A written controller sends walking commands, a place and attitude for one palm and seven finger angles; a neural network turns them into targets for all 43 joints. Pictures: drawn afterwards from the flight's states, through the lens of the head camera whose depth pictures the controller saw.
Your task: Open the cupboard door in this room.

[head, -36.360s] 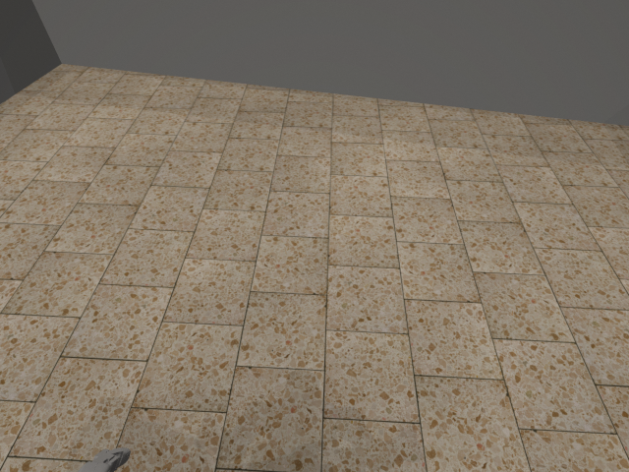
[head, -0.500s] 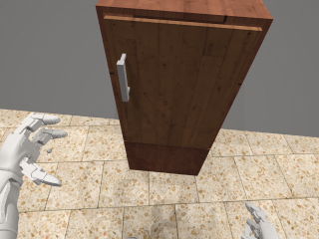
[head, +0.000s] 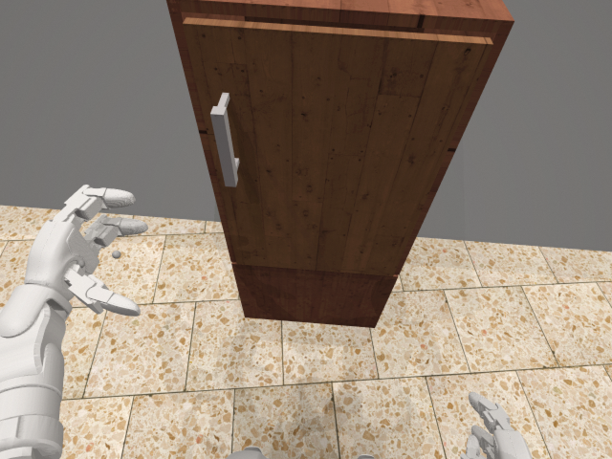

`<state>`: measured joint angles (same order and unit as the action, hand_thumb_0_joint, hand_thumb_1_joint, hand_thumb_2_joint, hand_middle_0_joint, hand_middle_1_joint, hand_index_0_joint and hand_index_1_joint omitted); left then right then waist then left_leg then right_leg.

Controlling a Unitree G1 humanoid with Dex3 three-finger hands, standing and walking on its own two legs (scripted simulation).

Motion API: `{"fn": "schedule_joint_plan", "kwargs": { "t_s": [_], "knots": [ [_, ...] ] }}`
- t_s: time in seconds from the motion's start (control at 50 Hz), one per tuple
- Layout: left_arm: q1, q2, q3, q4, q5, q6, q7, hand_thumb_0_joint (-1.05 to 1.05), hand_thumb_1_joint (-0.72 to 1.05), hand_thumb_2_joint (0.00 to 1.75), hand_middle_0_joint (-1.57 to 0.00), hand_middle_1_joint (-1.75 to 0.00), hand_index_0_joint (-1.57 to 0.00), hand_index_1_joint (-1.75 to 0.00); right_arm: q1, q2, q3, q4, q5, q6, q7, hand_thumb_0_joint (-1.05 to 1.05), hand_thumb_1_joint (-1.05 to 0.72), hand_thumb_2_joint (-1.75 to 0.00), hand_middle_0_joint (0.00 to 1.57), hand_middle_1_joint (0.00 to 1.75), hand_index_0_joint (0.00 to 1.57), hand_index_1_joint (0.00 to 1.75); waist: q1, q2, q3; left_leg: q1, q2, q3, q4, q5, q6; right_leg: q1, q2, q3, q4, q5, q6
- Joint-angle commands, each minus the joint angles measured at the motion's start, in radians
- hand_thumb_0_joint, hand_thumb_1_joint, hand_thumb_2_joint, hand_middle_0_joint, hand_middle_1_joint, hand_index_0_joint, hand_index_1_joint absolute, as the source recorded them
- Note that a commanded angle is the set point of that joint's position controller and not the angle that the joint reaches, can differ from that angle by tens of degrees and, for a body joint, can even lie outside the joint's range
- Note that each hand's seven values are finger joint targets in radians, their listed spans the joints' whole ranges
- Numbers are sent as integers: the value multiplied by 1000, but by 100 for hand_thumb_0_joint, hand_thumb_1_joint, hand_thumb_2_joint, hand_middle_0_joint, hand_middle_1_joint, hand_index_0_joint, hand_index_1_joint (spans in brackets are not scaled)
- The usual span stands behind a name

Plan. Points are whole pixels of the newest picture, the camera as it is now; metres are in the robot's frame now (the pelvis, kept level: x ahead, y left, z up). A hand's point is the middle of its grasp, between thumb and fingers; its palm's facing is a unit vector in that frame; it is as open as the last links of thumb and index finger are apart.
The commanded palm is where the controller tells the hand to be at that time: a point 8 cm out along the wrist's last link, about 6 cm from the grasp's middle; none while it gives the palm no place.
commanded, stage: move the hooked fingers beside the handle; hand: left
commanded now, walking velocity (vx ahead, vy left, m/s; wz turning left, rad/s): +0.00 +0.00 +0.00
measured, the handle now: (228, 142) +0.56 +0.15 +0.08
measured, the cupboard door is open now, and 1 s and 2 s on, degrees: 0 0 0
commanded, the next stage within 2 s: none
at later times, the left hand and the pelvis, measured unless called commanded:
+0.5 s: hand (142, 213) +0.41 +0.24 +0.08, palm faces -0.06 -1.00 +0.01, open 14.0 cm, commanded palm +0.39 +0.30 +0.08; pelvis +0.01 +0.00 +0.00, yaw -1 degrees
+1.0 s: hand (165, 181) +0.47 +0.23 +0.07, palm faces -0.05 -1.00 +0.00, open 14.0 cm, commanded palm +0.46 +0.28 +0.07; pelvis +0.01 +0.01 -0.01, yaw -2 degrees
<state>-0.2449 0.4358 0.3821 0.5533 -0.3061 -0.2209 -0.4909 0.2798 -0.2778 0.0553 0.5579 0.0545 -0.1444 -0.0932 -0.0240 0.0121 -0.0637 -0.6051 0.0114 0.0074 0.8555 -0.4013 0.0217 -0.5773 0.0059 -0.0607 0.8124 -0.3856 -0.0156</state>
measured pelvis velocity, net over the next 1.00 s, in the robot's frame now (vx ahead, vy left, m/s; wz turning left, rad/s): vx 0.01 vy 0.01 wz -0.04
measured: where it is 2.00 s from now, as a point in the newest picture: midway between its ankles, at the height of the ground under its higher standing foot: outside the picture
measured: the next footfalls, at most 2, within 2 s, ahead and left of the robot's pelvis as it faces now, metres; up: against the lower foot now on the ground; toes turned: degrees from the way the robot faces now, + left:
none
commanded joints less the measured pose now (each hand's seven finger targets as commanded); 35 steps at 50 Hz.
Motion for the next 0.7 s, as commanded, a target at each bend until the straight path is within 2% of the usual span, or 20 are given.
{"fn": "schedule_joint_plan", "kwargs": {
  "t_s": [0.0,0.02,0.04,0.1,0.12,0.2,0.24,0.26,0.28,0.3,0.34,0.36,0.42,0.46,0.52,0.54,0.58,0.6,0.64,0.68],
  "knots": [
    [-271,311,121,-162,-25,-68,4,0,-50,30,-30,-120,-30,-120,3,-149,-72,-134,3,-33,-3,0,-90,-90,20,30,20,30,14,68,-303,143,-18,-31,-129,235,4,136,17,40,-106,228,-12],
    [-272,320,127,-153,-29,-71,2,0,-50,30,-30,-120,-30,-120,9,-152,-72,-135,1,-28,-3,0,-90,-90,20,30,20,30,20,63,-314,137,-18,-30,-122,261,4,158,19,43,-98,258,-17],
    [-267,293,110,-125,-30,-68,-3,0,-50,30,-30,-120,-30,-120,11,-148,-69,-137,3,-25,1,0,-90,-90,20,30,20,30,14,48,-300,129,-18,-26,-123,266,5,150,20,42,-99,276,-13],
    [-354,318,117,-68,-23,-76,-4,0,-50,30,-30,-120,-30,-120,29,-157,-76,-122,4,-10,1,0,-90,-90,20,30,20,30,-11,22,-267,96,-16,-24,-117,223,7,114,20,46,-105,243,-5],
    [-364,304,103,-63,-27,-80,-11,0,-50,30,-30,-120,-30,-120,31,-157,-76,-124,3,-6,1,0,-90,-90,20,30,20,30,-6,17,-269,91,-18,-22,-111,234,9,131,21,51,-101,257,-10],
    [-426,323,104,-23,-12,-100,-23,0,-50,30,-30,-120,-30,-120,55,-161,-84,-109,4,8,3,0,-90,-90,20,30,20,30,-22,39,-297,98,-16,-18,-102,229,11,101,20,55,-98,254,-6],
    [-494,298,65,-31,-9,-116,-29,0,-50,30,-30,-120,-30,-120,62,-160,-84,-106,6,14,2,0,-90,-90,20,30,20,30,-33,55,-327,126,-14,-21,-94,244,13,88,26,56,-89,259,-8],
    [-526,303,64,-29,-9,-123,-29,0,-50,30,-30,-120,-30,-120,63,-160,-84,-100,3,15,2,0,-90,-90,20,30,20,30,-36,79,-332,126,-15,-21,-90,236,12,82,25,59,-89,251,-7],
    [-537,329,86,-9,-5,-127,-24,0,-50,30,-30,-120,-30,-120,71,-164,-86,-91,2,19,1,0,-90,-90,20,30,20,30,-37,60,-331,124,-13,-25,-88,235,13,75,26,55,-87,245,-8],
    [-568,328,77,-2,0,-133,-21,0,-50,30,-30,-120,-30,-120,74,-164,-85,-85,2,22,0,0,-90,-90,20,30,20,30,-43,76,-337,127,-13,-26,-87,235,12,68,25,55,-85,242,-8],
    [-575,331,84,23,1,-137,-18,0,-50,30,-30,-120,-30,-120,83,-163,-84,-81,0,28,1,0,-90,-90,20,30,20,30,-37,59,-356,129,-11,-29,-84,262,13,78,27,53,-78,268,-9],
    [-578,355,103,47,7,-136,-11,0,-50,30,-30,-120,-30,-120,85,-166,-85,-78,1,33,2,0,-90,-90,20,30,20,30,-32,73,-349,123,-10,-32,-86,259,10,70,26,50,-74,260,-11],
    [-612,332,74,50,21,-134,2,0,-50,30,-30,-120,-30,-120,96,-163,-85,-78,-3,41,9,0,-90,-90,20,30,20,30,-31,111,-378,151,-8,-38,-78,311,7,59,26,43,-60,287,-17],
    [-605,355,91,99,36,-126,15,0,-50,30,-30,-120,-30,-120,108,-167,-88,-75,-4,53,13,0,-90,-90,20,30,20,30,-34,80,-378,139,-2,-39,-78,313,7,49,28,40,-58,287,-11],
    [-649,321,61,123,41,-121,28,0,-50,30,-30,-120,-30,-120,118,-165,-87,-78,-6,64,20,0,-90,-90,20,30,20,30,-44,83,-368,132,-3,-37,-71,326,6,35,30,36,-53,296,-13],
    [-660,346,82,143,45,-122,33,0,-50,30,-30,-120,-30,-120,125,-169,-89,-73,-6,70,22,0,-90,-90,20,30,20,30,-49,56,-370,128,3,-37,-70,323,7,32,32,36,-54,299,-9],
    [-660,351,88,144,51,-131,40,0,-50,30,-30,-120,-30,-120,132,-170,-91,-77,-8,79,25,0,-90,-90,20,30,20,30,-40,79,-397,137,2,-40,-67,346,3,35,30,35,-44,307,-11],
    [-677,332,70,149,54,-135,43,0,-50,30,-30,-120,-30,-120,135,-168,-91,-75,-9,83,28,0,-90,-90,20,30,20,30,-49,70,-396,144,4,-40,-65,354,4,25,31,31,-44,309,-10],
    [-707,368,96,160,60,-148,46,0,-50,30,-30,-120,-30,-120,147,-173,-93,-68,-11,92,29,0,-90,-90,20,30,20,30,-50,71,-415,148,8,-42,-54,380,3,22,35,35,-35,324,-10],
    [-724,322,55,158,66,-156,49,0,-50,30,-30,-120,-30,-120,153,-168,-94,-67,-11,99,33,0,-90,-90,20,30,20,30,-58,88,-418,173,11,-46,-50,404,1,-7,35,31,-32,321,-10]
  ]
}}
